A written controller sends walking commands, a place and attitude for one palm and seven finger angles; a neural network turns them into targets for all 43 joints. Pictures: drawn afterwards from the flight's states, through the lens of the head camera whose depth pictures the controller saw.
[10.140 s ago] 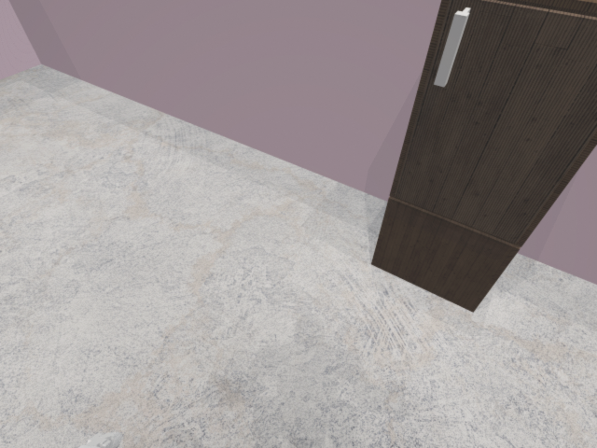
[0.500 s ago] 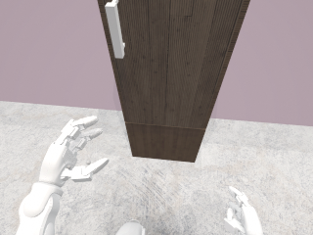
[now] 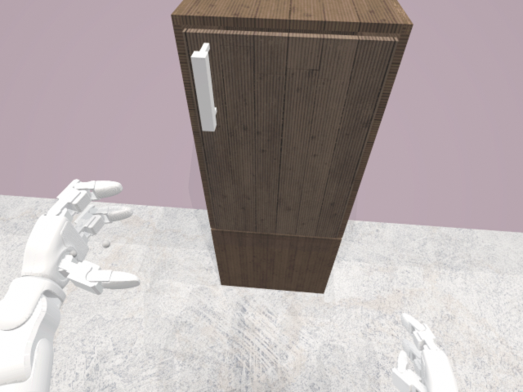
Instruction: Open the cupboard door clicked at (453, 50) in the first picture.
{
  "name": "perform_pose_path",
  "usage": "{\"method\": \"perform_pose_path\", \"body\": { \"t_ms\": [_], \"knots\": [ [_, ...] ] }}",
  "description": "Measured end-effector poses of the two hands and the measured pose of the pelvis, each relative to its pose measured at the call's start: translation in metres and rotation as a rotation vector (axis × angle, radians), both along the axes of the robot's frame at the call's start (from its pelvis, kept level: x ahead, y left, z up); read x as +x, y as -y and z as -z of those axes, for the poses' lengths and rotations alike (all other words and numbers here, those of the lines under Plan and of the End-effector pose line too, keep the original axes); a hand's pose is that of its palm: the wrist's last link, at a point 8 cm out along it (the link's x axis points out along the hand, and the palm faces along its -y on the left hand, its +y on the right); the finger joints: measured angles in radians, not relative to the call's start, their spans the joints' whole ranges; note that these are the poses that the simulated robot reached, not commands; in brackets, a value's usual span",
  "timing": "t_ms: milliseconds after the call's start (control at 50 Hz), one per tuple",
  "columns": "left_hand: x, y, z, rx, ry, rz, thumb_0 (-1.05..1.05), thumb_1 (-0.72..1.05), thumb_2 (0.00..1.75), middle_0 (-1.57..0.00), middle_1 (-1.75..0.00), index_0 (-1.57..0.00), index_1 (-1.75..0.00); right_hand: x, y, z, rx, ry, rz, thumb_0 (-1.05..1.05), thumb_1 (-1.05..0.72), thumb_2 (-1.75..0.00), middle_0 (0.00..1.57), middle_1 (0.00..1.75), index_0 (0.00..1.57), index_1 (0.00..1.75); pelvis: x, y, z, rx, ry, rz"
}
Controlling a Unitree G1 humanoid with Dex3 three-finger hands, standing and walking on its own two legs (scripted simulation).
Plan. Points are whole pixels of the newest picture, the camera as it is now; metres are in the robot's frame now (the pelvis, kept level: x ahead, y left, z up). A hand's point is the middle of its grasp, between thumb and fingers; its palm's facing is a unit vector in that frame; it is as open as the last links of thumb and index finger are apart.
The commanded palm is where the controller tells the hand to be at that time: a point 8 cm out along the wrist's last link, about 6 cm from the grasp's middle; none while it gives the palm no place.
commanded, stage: raise the hand with hooked fingers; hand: left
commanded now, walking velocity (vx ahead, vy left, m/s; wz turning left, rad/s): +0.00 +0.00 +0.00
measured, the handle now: (207, 88) +0.61 +0.17 +0.17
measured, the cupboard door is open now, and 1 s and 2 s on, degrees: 0 0 0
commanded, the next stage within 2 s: move the hooked fingers beside the handle in 0.90 s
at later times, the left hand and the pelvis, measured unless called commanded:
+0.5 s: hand (61, 187) +0.29 +0.28 +0.20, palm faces +0.07 -1.00 -0.07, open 14.0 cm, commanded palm +0.25 +0.31 +0.19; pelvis +0.00 -0.02 +0.01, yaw +1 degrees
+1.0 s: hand (89, 193) +0.29 +0.25 +0.19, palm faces +0.04 -1.00 -0.06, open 14.0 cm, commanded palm +0.27 +0.30 +0.19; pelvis +0.00 -0.02 +0.01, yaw +0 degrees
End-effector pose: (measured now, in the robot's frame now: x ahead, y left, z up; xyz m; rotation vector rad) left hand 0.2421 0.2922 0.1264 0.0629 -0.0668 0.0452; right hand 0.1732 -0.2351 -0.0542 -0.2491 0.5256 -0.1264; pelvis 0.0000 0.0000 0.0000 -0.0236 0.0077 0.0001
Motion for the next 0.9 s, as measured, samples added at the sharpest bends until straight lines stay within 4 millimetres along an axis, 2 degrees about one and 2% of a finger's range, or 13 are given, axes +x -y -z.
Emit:
{"method": "perform_pose_path", "body": {
  "t_ms": [100, 200, 260, 440, 520, 640, 760, 900],
  "knots": [
    [0.001, -0.014, -0.031, 0.003, 0.073, -0.032, -0.01, -0.40, 0.34, -0.30, -1.14, -0.29, -1.14, 0.014, -0.016, -0.007, 0.030, 0.031, -0.057, 0.01, -0.90, -0.90, 0.20, 0.30, 0.20, 0.30, 0.000, 0.001, -0.004, 0.001, 0.023, -0.010],
    [0.005, -0.020, -0.033, 0.002, -0.015, -0.012, -0.01, -0.46, 0.31, -0.30, -1.18, -0.29, -1.17, 0.018, -0.024, -0.006, 0.050, 0.018, -0.082, 0.01, -0.90, -0.90, 0.20, 0.30, 0.20, 0.30, -0.002, 0.003, -0.007, 0.002, 0.035, -0.018],
    [0.007, -0.022, -0.038, 0.011, -0.037, -0.014, -0.01, -0.48, 0.31, -0.30, -1.19, -0.30, -1.18, 0.016, -0.024, -0.005, 0.053, 0.004, -0.087, 0.01, -0.90, -0.90, 0.21, 0.30, 0.20, 0.30, -0.003, 0.005, -0.009, 0.002, 0.042, -0.019],
    [0.016, -0.036, -0.082, 0.021, 0.066, -0.036, -0.01, -0.49, 0.30, -0.30, -1.20, -0.30, -1.20, 0.006, -0.009, -0.001, 0.044, -0.038, -0.072, 0.01, -0.90, -0.90, 0.21, 0.30, 0.20, 0.30, -0.002, 0.014, -0.012, 0.003, 0.055, -0.023],
    [0.024, -0.034, -0.076, 0.005, -0.014, -0.009, -0.01, -0.50, 0.30, -0.30, -1.20, -0.30, -1.20, 0.002, 0.002, 0.001, 0.049, -0.048, -0.050, 0.01, -0.90, -0.90, 0.20, 0.30, 0.20, 0.30, -0.002, 0.016, -0.013, 0.006, 0.042, -0.019],
    [0.027, -0.013, -0.057, -0.011, -0.044, 0.035, -0.01, -0.50, 0.30, -0.30, -1.20, -0.30, -1.20, 0.000, 0.015, 0.000, 0.041, -0.044, -0.025, 0.01, -0.90, -0.90, 0.20, 0.30, 0.20, 0.30, -0.001, 0.018, -0.012, 0.009, 0.035, -0.003],
    [0.025, -0.014, -0.067, -0.009, 0.044, -0.017, -0.01, -0.50, 0.30, -0.31, -1.20, -0.30, -1.20, 0.001, 0.018, -0.004, 0.033, -0.033, -0.021, 0.01, -0.90, -0.90, 0.20, 0.30, 0.20, 0.30, 0.002, 0.023, -0.012, 0.012, 0.046, -0.002],
    [0.029, -0.015, -0.066, -0.004, -0.014, -0.018, -0.01, -0.50, 0.30, -0.30, -1.20, -0.30, -1.20, 0.007, 0.016, -0.001, 0.049, -0.033, -0.023, 0.01, -0.90, -0.90, 0.20, 0.30, 0.20, 0.30, 0.002, 0.024, -0.012, 0.012, 0.041, -0.005]
  ]
}}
